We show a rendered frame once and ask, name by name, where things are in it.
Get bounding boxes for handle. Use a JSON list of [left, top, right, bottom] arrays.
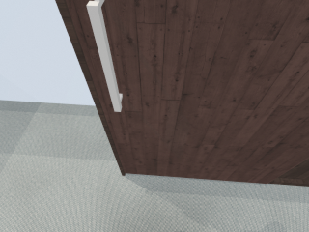
[[86, 0, 123, 112]]

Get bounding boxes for wardrobe door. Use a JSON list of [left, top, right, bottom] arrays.
[[66, 0, 309, 184], [278, 159, 309, 180]]

